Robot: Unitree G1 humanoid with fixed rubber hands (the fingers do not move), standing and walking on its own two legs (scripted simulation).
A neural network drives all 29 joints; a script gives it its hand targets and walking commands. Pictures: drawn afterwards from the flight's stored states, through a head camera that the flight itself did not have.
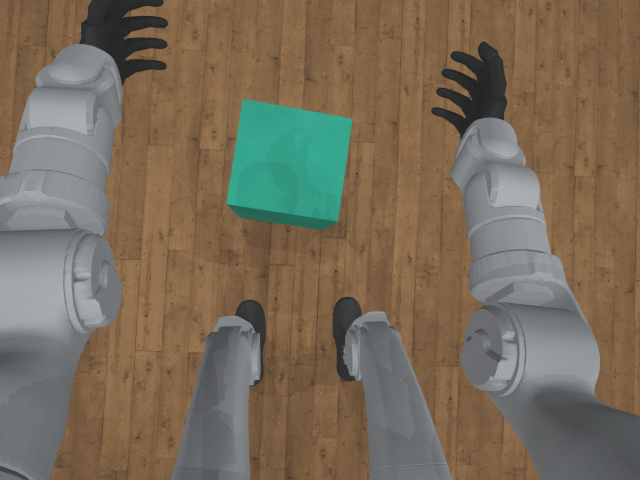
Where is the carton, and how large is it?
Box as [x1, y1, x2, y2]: [226, 99, 352, 229]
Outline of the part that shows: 243,99 226,203 239,216 319,229 323,229 337,221 352,119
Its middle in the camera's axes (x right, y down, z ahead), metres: -0.06 -0.15 +0.85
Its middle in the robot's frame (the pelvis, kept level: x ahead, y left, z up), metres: +0.52 +0.01 -0.52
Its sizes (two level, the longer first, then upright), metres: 0.210 0.200 0.250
